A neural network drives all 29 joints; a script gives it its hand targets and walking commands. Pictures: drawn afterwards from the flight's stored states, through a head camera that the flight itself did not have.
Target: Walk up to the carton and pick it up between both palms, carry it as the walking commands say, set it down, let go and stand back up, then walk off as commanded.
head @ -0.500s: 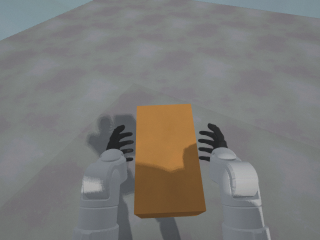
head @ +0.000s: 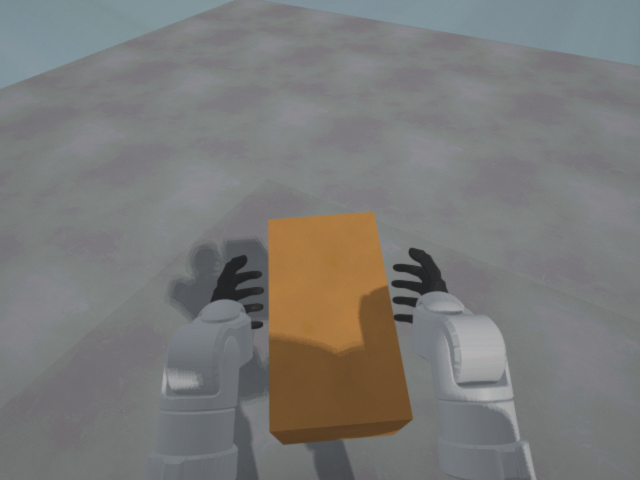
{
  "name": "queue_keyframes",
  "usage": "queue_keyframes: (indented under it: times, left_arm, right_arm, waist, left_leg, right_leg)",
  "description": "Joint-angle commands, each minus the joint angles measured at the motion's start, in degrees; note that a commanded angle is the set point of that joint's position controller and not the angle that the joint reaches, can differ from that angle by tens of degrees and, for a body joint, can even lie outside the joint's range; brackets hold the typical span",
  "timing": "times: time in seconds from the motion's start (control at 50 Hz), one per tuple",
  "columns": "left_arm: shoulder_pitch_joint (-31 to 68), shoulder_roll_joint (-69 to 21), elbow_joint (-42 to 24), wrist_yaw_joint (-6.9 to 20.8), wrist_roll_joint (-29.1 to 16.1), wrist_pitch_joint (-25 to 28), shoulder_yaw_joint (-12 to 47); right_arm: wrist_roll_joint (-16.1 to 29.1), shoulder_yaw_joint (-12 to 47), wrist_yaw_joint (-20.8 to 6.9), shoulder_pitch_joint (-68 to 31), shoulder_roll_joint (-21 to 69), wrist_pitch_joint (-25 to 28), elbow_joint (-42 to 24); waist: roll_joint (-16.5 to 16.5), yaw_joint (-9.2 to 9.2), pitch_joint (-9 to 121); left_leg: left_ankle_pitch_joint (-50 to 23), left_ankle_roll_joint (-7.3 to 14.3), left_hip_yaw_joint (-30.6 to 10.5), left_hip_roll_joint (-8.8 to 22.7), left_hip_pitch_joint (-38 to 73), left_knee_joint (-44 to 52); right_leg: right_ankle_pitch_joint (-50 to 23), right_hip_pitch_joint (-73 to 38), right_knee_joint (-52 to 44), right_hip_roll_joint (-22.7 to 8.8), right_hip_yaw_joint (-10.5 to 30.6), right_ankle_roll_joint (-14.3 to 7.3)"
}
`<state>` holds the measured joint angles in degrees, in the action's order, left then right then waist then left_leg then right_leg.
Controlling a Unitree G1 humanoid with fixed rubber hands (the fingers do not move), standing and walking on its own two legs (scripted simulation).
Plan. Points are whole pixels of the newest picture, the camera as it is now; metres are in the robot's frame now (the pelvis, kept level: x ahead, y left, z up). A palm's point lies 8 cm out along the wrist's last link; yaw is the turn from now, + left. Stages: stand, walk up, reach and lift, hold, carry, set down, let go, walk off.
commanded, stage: carry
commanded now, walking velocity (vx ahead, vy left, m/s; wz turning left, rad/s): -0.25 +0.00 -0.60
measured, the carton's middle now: (329, 325) +0.33 +0.00 +0.00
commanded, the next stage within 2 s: none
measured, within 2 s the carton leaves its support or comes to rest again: neither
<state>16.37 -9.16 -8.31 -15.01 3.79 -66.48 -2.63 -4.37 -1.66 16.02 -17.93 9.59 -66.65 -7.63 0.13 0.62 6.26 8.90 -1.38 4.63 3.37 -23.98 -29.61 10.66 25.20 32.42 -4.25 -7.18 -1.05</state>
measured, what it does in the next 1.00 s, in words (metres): walks backwards, turning right: left foot, then right foot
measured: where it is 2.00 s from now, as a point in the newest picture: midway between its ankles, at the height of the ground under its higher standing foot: outside the picture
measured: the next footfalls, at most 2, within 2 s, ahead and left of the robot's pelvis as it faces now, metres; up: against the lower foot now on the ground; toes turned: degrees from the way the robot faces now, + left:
left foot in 0.56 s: +0.02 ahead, +0.15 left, +0.00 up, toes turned -5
right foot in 0.86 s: -0.17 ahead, -0.07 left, +0.00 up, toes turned -30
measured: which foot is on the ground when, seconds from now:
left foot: down 0.00-0.40, up 0.42-0.54, down 0.56-0.86, up 0.88-1.00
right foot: down 0.00-0.58, up 0.60-0.84, down 0.86-1.00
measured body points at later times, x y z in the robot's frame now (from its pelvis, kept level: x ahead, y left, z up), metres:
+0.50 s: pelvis -0.07 +0.03 -0.03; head -0.03 +0.02 +0.42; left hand +0.26 +0.10 +0.04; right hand +0.23 -0.15 +0.04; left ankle +0.01 +0.15 -0.71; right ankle +0.06 -0.11 -0.73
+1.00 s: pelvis -0.18 +0.05 -0.01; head -0.16 +0.02 +0.44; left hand +0.15 +0.00 +0.07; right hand +0.03 -0.21 +0.06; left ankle -0.10 +0.17 -0.66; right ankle -0.20 -0.05 -0.73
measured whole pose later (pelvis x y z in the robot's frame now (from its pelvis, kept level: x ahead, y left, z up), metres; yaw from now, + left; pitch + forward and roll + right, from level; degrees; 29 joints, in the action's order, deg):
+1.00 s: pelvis -0.18 +0.05 -0.01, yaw -27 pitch +4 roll +1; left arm 18.5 -9.8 -10.5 -14.3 3.7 -65.8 -1.3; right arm -4.0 -2.9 16.7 -16.5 9.2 -65.7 -13.1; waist -1.9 0.8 0.5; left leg 28.2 -4.8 3.3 6.1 -37.9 -67.1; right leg 17.3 25.6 38.9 -0.5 -2.2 -1.7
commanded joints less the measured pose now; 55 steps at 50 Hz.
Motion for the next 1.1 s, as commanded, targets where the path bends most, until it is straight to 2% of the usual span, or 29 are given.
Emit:
queue_keyframes:
  times: [0.0, 0.06, 0.12, 0.2, 0.28, 0.32, 0.36, 0.38, 0.4, 0.42, 0.46, 0.5, 0.54, 0.56, 0.58, 0.6, 0.64, 0.68, 0.72, 0.8, 0.82, 0.84, 0.86, 0.88, 0.9, 0.94, 0.98, 1.02, 1.08]
  left_arm:
    - [21.5, -62.2, -9.2, 12.2, -17.2, 2.9, 25.7]
    - [20.4, -61.2, -8.9, 12.3, -17.2, 2.5, 25.6]
    - [20.2, -60.9, -8.7, 12.6, -17.1, 2.2, 25.7]
    - [20.9, -61.7, -9.6, 12.7, -17.1, 2.2, 26.3]
    - [21.6, -62.8, -10.5, 12.8, -17.1, 2.4, 27.1]
    - [22.7, -63.2, -10.8, 13.2, -17.8, 2.5, 27.5]
    - [23.1, -63.4, -10.6, 13.4, -18.4, 2.5, 27.5]
    - [22.9, -62.8, -10.3, 13.5, -18.1, 2.4, 27.0]
    - [22.2, -61.7, -9.7, 13.5, -17.5, 2.3, 26.2]
    - [20.7, -61.6, -8.9, 13.6, -17.2, 2.1, 25.8]
    - [20.4, -62.9, -9.6, 13.6, -16.8, 2.7, 25.9]
    - [20.4, -63.9, -11.2, 13.1, -16.4, 3.7, 26.0]
    - [19.0, -63.4, -11.7, 12.6, -15.8, 4.3, 26.2]
    - [17.9, -62.9, -11.6, 12.4, -15.3, 4.4, 26.5]
    - [20.3, -62.1, -13.7, 12.2, -15.7, 4.4, 28.0]
    - [21.8, -62.0, -14.2, 12.0, -15.7, 4.4, 28.0]
    - [22.1, -61.8, -14.3, 12.0, -17.3, 4.0, 28.8]
    - [21.7, -61.9, -15.0, 12.2, -18.8, 4.0, 30.4]
    - [20.7, -61.0, -14.3, 12.1, -19.0, 3.7, 30.0]
    - [17.5, -59.2, -11.0, 11.9, -18.9, 2.1, 28.7]
    - [17.1, -59.1, -10.0, 11.9, -18.8, 1.7, 28.3]
    - [16.2, -58.8, -8.7, 12.0, -18.2, 1.3, 27.8]
    - [14.7, -58.1, -6.7, 12.2, -17.1, 1.4, 27.0]
    - [13.9, -58.8, -5.7, 12.4, -17.0, 1.6, 26.5]
    - [15.1, -59.7, -7.6, 12.5, -17.6, 1.9, 26.0]
    - [16.9, -60.6, -10.5, 12.5, -16.2, 2.8, 25.5]
    - [18.5, -60.7, -13.0, 12.1, -15.5, 3.8, 24.6]
    - [18.3, -59.7, -13.8, 11.5, -14.6, 4.1, 23.6]
    - [15.0, -57.9, -13.0, 10.7, -13.1, 3.9, 22.7]
  right_arm:
    - [16.9, 24.9, -12.1, -18.7, 62.8, 2.7, -8.1]
    - [16.4, 24.7, -11.9, -17.5, 62.1, 2.6, -8.5]
    - [16.1, 24.5, -11.9, -17.1, 62.0, 2.5, -8.7]
    - [16.3, 24.6, -12.3, -17.8, 62.7, 2.7, -9.2]
    - [16.2, 24.9, -12.5, -18.3, 63.3, 3.2, -9.2]
    - [15.8, 25.0, -12.4, -17.8, 63.6, 3.3, -9.3]
    - [15.5, 25.0, -12.1, -17.9, 63.5, 3.3, -9.4]
    - [15.4, 25.1, -12.1, -17.8, 63.3, 3.1, -9.5]
    - [15.3, 25.1, -12.1, -18.3, 62.9, 3.0, -9.8]
    - [15.7, 25.3, -12.1, -18.6, 63.0, 2.9, -9.5]
    - [16.8, 25.9, -12.4, -20.1, 63.7, 3.4, -10.6]
    - [18.1, 26.7, -12.6, -21.3, 64.7, 4.2, -12.0]
    - [18.4, 26.7, -12.7, -19.3, 64.9, 4.6, -12.1]
    - [18.4, 26.8, -12.7, -18.5, 64.5, 4.7, -12.0]
    - [17.7, 26.2, -13.0, -18.6, 64.0, 5.2, -11.5]
    - [17.8, 26.2, -13.1, -17.9, 63.4, 5.4, -12.3]
    - [16.8, 24.7, -12.4, -15.8, 61.7, 5.0, -11.9]
    - [16.2, 24.1, -11.9, -15.1, 61.4, 5.2, -12.7]
    - [14.9, 22.7, -11.4, -14.4, 59.5, 5.2, -13.1]
    - [12.9, 21.7, -10.1, -11.0, 56.9, 4.2, -10.9]
    - [12.4, 21.5, -9.8, -10.3, 56.9, 3.9, -9.9]
    - [11.9, 21.3, -9.6, -9.5, 56.3, 3.6, -8.7]
    - [11.5, 22.1, -9.6, -8.2, 57.3, 3.1, -8.8]
    - [13.1, 23.9, -10.0, -11.4, 57.0, 2.9, -11.1]
    - [15.0, 24.9, -10.4, -14.3, 58.7, 3.0, -11.8]
    - [17.7, 28.0, -11.3, -18.4, 61.7, 3.5, -13.2]
    - [19.9, 29.5, -12.0, -21.2, 62.9, 3.9, -15.3]
    - [20.8, 30.2, -11.8, -22.5, 62.2, 3.9, -16.3]
    - [20.6, 30.0, -11.5, -19.7, 61.2, 3.4, -14.9]
  waist:
    - [0.2, 0.06, 16.2]
    - [1.3, -0.25, 17.9]
    - [2.7, -0.34, 18.0]
    - [0.2, -0.51, 17.5]
    - [-7.9, -1.21, 17.0]
    - [-7.8, -1.25, 16.4]
    - [-2.3, -1.78, 15.7]
    - [5.7, -2.1, 15.0]
    - [16.9, -1.67, 14.5]
    - [15.4, -1.14, 15.7]
    - [11.4, -0.96, 18.0]
    - [11.5, -1.23, 20.6]
    - [9.1, -0.65, 23.0]
    - [1.9, -0.5, 21.7]
    - [-16.4, 0.19, 19.1]
    - [-17.9, -0.21, 14.9]
    - [-8.3, -1.19, 17.3]
    - [-8.6, -1.75, 20.0]
    - [-11.8, -1.3, 20.7]
    - [-14.3, -0.81, 20.7]
    - [-9.8, -1.23, 19.2]
    - [-3.2, -1.0, 17.9]
    - [14.3, -1.01, 17.7]
    - [22.3, -0.7, 17.3]
    - [15.0, -0.29, 17.3]
    - [8.0, -0.59, 17.8]
    - [7.7, -0.48, 17.9]
    - [8.9, -0.79, 18.3]
    - [10.3, -1.29, 19.8]
  left_leg:
    - [-0.3, 2.0, -5.2, 5.9, 5.5, 3.9]
    - [-5.1, 1.3, -3.7, 7.2, 4.5, -1.6]
    - [-3.1, 1.5, -2.4, 6.6, 3.3, -4.8]
    - [0.8, 2.2, -4.1, 8.3, 4.0, -2.7]
    - [7.3, 4.1, -6.8, 14.2, 3.0, 3.0]
    - [10.8, 4.5, -4.9, 15.4, -0.5, 2.3]
    - [17.0, 2.4, -0.4, 12.6, -7.1, -4.2]
    - [20.1, 1.0, 2.9, 8.2, -10.1, -11.8]
    - [22.4, -0.7, 4.8, 2.0, -10.3, -25.7]
    - [21.2, -0.9, -0.8, 0.5, -8.5, -33.7]
    - [20.1, -0.4, -1.9, -0.1, -5.5, -30.6]
    - [18.4, -0.4, -0.1, -1.9, 1.0, -21.0]
    - [12.7, 1.1, -1.2, -0.1, 9.7, -5.5]
    - [16.9, 3.6, -7.3, 4.8, 13.4, 3.0]
    - [17.5, 9.8, -23.2, 19.6, 8.9, 8.9]
    - [2.7, 13.9, -22.8, 27.0, 8.3, 10.8]
    - [-22.5, 11.3, -11.7, 21.2, 10.5, 4.7]
    - [-42.6, 7.7, -2.2, 17.5, 18.3, -2.6]
    - [-46.2, 6.0, 0.8, 16.5, 21.0, -4.5]
    - [-36.2, 5.0, 0.8, 18.2, 21.6, -5.1]
    - [-32.1, 2.8, 2.9, 16.8, 18.5, -9.7]
    - [-18.6, 0.3, 2.0, 15.4, 9.3, -14.8]
    - [10.6, -3.3, 2.0, 9.9, -11.9, -22.2]
    - [28.9, -4.2, -0.2, 5.6, -19.0, -31.3]
    - [27.5, -3.9, -3.8, 4.6, -18.6, -39.2]
    - [21.9, -3.4, -5.1, 3.3, -17.2, -43.7]
    - [17.9, -4.1, -4.3, 2.0, -15.3, -42.2]
    - [18.2, -4.2, -3.4, 0.4, -13.1, -36.9]
    - [19.4, -3.5, -3.4, -1.4, -9.4, -29.2]
  right_leg:
    - [1.6, -7.2, -5.9, -6.3, 8.4, -0.6]
    - [-8.0, -7.9, -2.4, -7.8, 9.7, -0.5]
    - [-10.0, -6.4, -1.6, -8.5, 12.0, -1.4]
    - [-3.5, -1.7, 0.1, -6.9, 12.1, -1.0]
    - [7.6, 0.9, 9.2, -0.9, 6.2, -0.2]
    - [10.2, -0.3, 12.0, 0.1, 5.4, -0.7]
    - [7.4, -5.3, 6.8, -2.0, 9.6, -1.6]
    - [10.3, -5.5, -1.4, -6.1, 17.2, -2.8]
    - [11.8, -1.5, -13.1, -13.7, 29.7, -4.7]
    - [13.1, 0.7, -14.8, -15.2, 31.5, -5.8]
    - [10.8, -0.2, -13.5, -13.5, 25.1, -4.9]
    - [6.5, -1.7, -12.0, -10.3, 20.5, -2.8]
    - [3.9, -2.3, -6.5, -6.9, 17.0, 0.0]
    - [5.1, 2.8, -0.2, -2.6, 13.2, 2.3]
    - [14.2, 9.7, 19.3, 3.4, 4.4, 4.6]
    - [19.7, 17.3, 34.9, 3.0, 3.1, 4.0]
    - [18.6, 13.0, 42.6, 0.5, 6.4, 2.5]
    - [18.8, 11.5, 35.2, 0.8, 4.3, 3.0]
    - [19.0, 8.0, 25.9, 3.0, 1.1, 3.9]
    - [13.8, 0.9, 5.2, 3.6, -1.1, 3.4]
    - [5.5, -3.6, -6.8, 2.1, 0.3, 3.0]
    - [-1.6, -11.0, -11.9, -0.5, 6.0, 2.7]
    - [-44.4, -25.5, -4.2, -13.2, 23.0, -2.5]
    - [-61.7, -25.5, -0.1, -18.4, 28.7, -8.0]
    - [-63.9, -24.2, 1.8, -16.0, 24.0, -7.8]
    - [-49.6, -20.2, 0.9, -12.9, 19.3, -6.9]
    - [-37.8, -18.4, 0.4, -9.5, 16.4, -6.0]
    - [-28.6, -17.3, -2.2, -9.3, 18.8, -6.1]
    - [-24.7, -18.4, -5.1, -9.9, 23.1, -6.8]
